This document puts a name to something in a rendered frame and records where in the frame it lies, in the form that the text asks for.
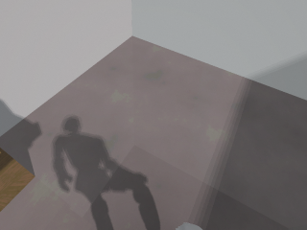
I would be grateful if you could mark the cabinet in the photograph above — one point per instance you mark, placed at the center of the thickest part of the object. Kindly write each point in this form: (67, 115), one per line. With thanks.
(13, 179)

